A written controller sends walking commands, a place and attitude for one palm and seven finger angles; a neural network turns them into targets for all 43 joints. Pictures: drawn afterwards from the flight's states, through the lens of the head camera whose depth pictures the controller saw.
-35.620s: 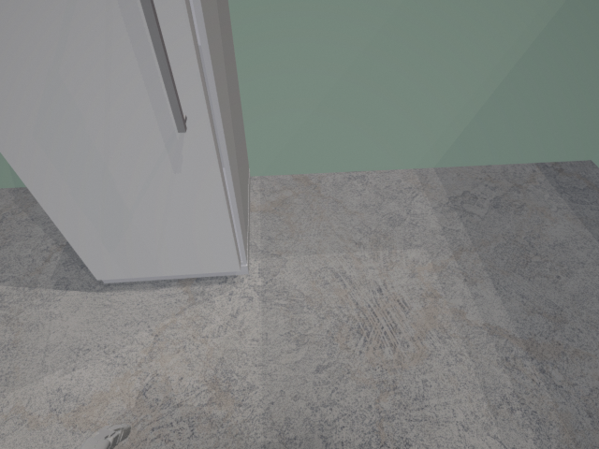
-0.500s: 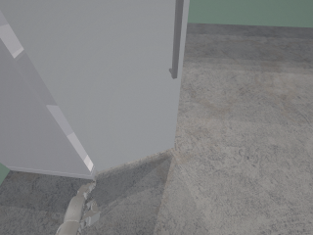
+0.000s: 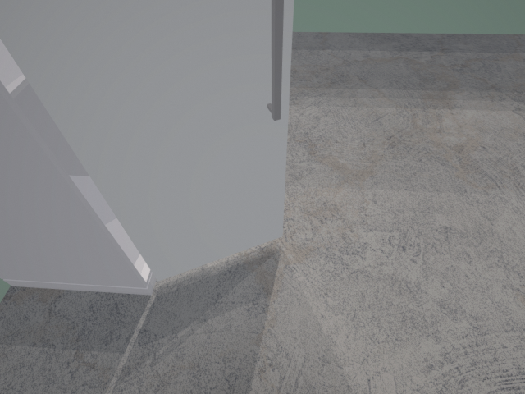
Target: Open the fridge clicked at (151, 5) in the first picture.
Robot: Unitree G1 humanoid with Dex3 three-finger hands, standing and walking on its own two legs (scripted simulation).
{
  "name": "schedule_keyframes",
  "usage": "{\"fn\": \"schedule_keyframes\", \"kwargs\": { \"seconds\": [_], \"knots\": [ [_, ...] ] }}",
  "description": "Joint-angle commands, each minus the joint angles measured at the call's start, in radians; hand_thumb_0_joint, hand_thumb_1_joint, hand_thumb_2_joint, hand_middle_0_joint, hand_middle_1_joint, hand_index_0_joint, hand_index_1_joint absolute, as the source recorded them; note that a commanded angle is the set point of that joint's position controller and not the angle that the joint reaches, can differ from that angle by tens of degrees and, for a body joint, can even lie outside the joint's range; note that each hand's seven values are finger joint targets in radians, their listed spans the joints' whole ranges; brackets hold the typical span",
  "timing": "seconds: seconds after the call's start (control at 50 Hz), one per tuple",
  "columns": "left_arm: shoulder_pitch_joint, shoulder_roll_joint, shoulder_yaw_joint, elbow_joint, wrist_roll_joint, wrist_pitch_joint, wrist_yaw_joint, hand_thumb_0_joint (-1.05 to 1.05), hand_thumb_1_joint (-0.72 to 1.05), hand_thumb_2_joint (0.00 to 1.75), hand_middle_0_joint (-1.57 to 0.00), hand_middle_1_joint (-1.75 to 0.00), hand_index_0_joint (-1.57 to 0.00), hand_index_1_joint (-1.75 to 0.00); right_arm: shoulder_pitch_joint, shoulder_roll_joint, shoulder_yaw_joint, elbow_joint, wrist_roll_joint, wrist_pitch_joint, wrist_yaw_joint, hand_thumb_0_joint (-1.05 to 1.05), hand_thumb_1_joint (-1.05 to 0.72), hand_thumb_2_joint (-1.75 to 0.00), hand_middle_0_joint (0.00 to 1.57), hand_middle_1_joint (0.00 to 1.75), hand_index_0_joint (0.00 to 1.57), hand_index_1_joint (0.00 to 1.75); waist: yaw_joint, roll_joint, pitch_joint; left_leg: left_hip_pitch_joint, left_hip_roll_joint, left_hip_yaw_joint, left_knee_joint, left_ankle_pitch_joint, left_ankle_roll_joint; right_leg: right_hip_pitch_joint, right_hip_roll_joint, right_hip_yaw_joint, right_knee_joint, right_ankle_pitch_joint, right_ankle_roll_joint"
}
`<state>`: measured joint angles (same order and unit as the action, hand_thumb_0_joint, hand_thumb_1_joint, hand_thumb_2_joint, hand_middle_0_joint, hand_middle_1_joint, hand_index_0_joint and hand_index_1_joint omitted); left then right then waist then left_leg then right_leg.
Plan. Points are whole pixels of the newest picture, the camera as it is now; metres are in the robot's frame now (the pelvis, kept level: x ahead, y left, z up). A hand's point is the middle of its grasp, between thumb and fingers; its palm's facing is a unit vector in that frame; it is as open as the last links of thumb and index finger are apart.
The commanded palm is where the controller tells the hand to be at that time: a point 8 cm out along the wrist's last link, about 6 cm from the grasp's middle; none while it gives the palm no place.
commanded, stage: let the arm hang, fingers relaxed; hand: right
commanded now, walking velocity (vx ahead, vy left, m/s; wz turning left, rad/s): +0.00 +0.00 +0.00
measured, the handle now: (273, 14) +0.75 +0.02 +0.22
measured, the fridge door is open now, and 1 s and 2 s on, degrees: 64 64 64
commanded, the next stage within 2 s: look to check the result in 0.62 s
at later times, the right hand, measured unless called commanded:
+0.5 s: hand out of the picture +0.05 -0.18 -0.17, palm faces -0.02 +0.98 -0.20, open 7.3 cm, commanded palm none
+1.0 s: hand out of the picture +0.08 -0.20 -0.16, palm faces -0.03 +0.96 -0.26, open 7.4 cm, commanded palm none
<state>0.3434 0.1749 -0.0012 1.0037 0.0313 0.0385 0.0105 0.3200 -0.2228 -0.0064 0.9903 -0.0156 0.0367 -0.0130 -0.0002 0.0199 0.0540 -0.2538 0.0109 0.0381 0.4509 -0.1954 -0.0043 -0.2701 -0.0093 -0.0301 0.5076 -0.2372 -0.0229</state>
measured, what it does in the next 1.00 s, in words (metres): stands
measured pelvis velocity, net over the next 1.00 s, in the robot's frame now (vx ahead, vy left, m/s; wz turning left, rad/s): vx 0.03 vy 0.01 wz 0.02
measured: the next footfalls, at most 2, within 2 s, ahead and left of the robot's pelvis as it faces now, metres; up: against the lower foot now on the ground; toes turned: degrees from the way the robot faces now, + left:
none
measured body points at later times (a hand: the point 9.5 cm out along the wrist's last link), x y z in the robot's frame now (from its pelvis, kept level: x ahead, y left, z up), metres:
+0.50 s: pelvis +0.01 -0.01 +0.00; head +0.02 -0.01 +0.45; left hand +0.02 +0.22 -0.15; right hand +0.05 -0.23 -0.15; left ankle +0.03 +0.13 -0.74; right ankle +0.02 -0.10 -0.74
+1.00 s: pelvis +0.03 +0.01 +0.01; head +0.04 +0.01 +0.46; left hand +0.06 +0.26 -0.15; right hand +0.08 -0.25 -0.14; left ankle +0.03 +0.13 -0.74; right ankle +0.02 -0.10 -0.74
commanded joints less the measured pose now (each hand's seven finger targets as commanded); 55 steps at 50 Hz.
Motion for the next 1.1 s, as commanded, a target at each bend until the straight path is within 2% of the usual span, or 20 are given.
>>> {"fn": "schedule_keyframes", "kwargs": {
  "seconds": [0.0,0.08,0.18,0.24,0.32,0.42,0.48,0.56,0.62,0.72,0.76,0.92,0.98,1.08],
  "knots": [
    [0.009,0.122,0.034,-0.045,-0.006,-0.033,0.012,0.0,0.9,0.9,-0.2,-0.3,-0.2,-0.3,-0.023,-0.101,-0.024,-0.012,0.0,-0.04,-0.004,0.0,-0.9,-0.9,0.2,0.3,0.2,0.3,0.011,-0.045,-0.01,0.01,0.069,-0.104,-0.12,-0.152,0.052,-0.044,-0.077,0.108,-0.176,-0.155,-0.026],
    [0.03,0.119,0.036,-0.011,-0.009,-0.04,0.015,0.0,0.9,0.9,-0.2,-0.3,-0.2,-0.3,-0.015,-0.098,-0.024,0.037,0.0,-0.045,-0.007,0.0,-0.9,-0.9,0.2,0.3,0.2,0.3,0.009,-0.004,-0.008,0.02,0.072,-0.098,-0.112,-0.105,0.05,-0.029,-0.087,0.108,-0.19,-0.114,-0.031],
    [0.026,0.111,0.035,0.02,-0.01,-0.044,0.016,0.0,0.9,0.9,-0.2,-0.3,-0.2,-0.3,-0.012,-0.087,-0.022,0.071,-0.001,-0.048,-0.011,0.0,-0.9,-0.9,0.2,0.3,0.2,0.3,0.007,0.01,0.005,0.017,0.073,-0.094,-0.102,-0.067,0.045,-0.012,-0.089,0.104,-0.2,-0.082,-0.031],
    [0.011,0.113,0.036,0.032,-0.009,-0.045,0.017,0.0,0.9,0.9,-0.2,-0.3,-0.2,-0.3,-0.018,-0.08,-0.022,0.084,-0.001,-0.047,-0.012,0.0,-0.9,-0.9,0.2,0.3,0.2,0.3,0.006,-0.026,0.021,0.008,0.068,-0.092,-0.093,-0.048,0.04,-0.01,-0.095,0.111,-0.218,-0.087,-0.031],
    [-0.006,0.103,0.035,0.041,-0.008,-0.047,0.016,0.0,0.9,0.9,-0.2,-0.3,-0.2,-0.3,-0.025,-0.076,-0.022,0.092,-0.003,-0.049,-0.014,0.0,-0.9,-0.9,0.2,0.3,0.2,0.3,0.004,-0.023,0.007,0.024,0.071,-0.092,-0.088,-0.011,0.037,0.005,-0.092,0.098,-0.214,-0.048,-0.027],
    [-0.024,0.104,0.034,0.05,-0.009,-0.055,0.019,0.0,0.9,0.9,-0.2,-0.3,-0.2,-0.3,-0.048,-0.077,-0.026,0.093,-0.002,-0.055,-0.015,0.0,-0.9,-0.9,0.2,0.3,0.2,0.3,0.006,-0.03,-0.026,0.052,0.08,-0.094,-0.083,0.064,0.034,0.045,-0.093,0.083,-0.196,0.072,-0.022],
    [-0.042,0.106,0.034,0.054,-0.01,-0.054,0.018,0.0,0.9,0.9,-0.2,-0.3,-0.2,-0.3,-0.064,-0.084,-0.027,0.096,-0.002,-0.056,-0.015,0.0,-0.9,-0.9,0.2,0.3,0.2,0.3,0.006,-0.048,-0.012,0.052,0.084,-0.094,-0.091,0.07,0.034,0.048,-0.093,0.078,-0.195,0.087,-0.017],
    [-0.061,0.123,0.037,0.055,-0.011,-0.051,0.019,0.0,0.9,0.9,-0.2,-0.3,-0.2,-0.3,-0.077,-0.101,-0.029,0.095,-0.002,-0.059,-0.014,0.0,-0.9,-0.9,0.2,0.3,0.2,0.3,0.006,-0.043,-0.001,0.051,0.085,-0.1,-0.112,0.058,0.036,0.054,-0.091,0.075,-0.193,0.072,-0.015],
    [-0.071,0.133,0.037,0.059,-0.009,-0.052,0.019,0.0,0.9,0.9,-0.2,-0.3,-0.2,-0.3,-0.094,-0.104,-0.029,0.096,0.0,-0.058,-0.012,0.0,-0.9,-0.9,0.2,0.3,0.2,0.3,0.008,-0.049,-0.018,0.06,0.086,-0.102,-0.114,0.055,0.037,0.069,-0.093,0.077,-0.2,0.072,-0.013],
    [-0.089,0.156,0.041,0.061,-0.011,-0.056,0.02,0.0,0.9,0.9,-0.2,-0.3,-0.2,-0.3,-0.112,-0.125,-0.033,0.095,0.001,-0.065,-0.011,0.0,-0.9,-0.9,0.2,0.3,0.2,0.3,0.01,-0.018,-0.069,0.089,0.093,-0.102,-0.107,0.139,0.04,0.11,-0.097,0.073,-0.182,0.147,-0.013],
    [-0.098,0.167,0.043,0.06,-0.013,-0.056,0.02,0.0,0.9,0.9,-0.2,-0.3,-0.2,-0.3,-0.122,-0.141,-0.036,0.094,0.0,-0.067,-0.011,0.0,-0.9,-0.9,0.2,0.3,0.2,0.3,0.01,-0.007,-0.062,0.092,0.096,-0.101,-0.11,0.164,0.042,0.113,-0.099,0.07,-0.18,0.163,-0.013],
    [-0.14,0.207,0.046,0.071,-0.011,-0.055,0.018,0.0,0.9,0.9,-0.2,-0.3,-0.2,-0.3,-0.163,-0.177,-0.039,0.095,0.002,-0.07,-0.008,0.0,-0.9,-0.9,0.2,0.3,0.2,0.3,0.013,-0.029,-0.059,0.104,0.1,-0.109,-0.133,0.159,0.045,0.13,-0.104,0.074,-0.198,0.153,-0.008],
    [-0.156,0.221,0.045,0.072,-0.012,-0.054,0.016,0.0,0.9,0.9,-0.2,-0.3,-0.2,-0.3,-0.183,-0.196,-0.039,0.094,0.002,-0.07,-0.006,0.0,-0.9,-0.9,0.2,0.3,0.2,0.3,0.013,-0.014,-0.047,0.105,0.103,-0.109,-0.143,0.15,0.044,0.127,-0.106,0.075,-0.207,0.146,-0.006],
    [-0.186,0.25,0.048,0.068,-0.012,-0.056,0.014,0.0,0.9,0.9,-0.2,-0.3,-0.2,-0.3,-0.207,-0.224,-0.042,0.089,0.002,-0.074,-0.004,0.0,-0.9,-0.9,0.2,0.3,0.2,0.3,0.013,-0.031,-0.068,0.121,0.108,-0.115,-0.157,0.154,0.045,0.141,-0.108,0.077,-0.213,0.148,-0.004]
  ]
}}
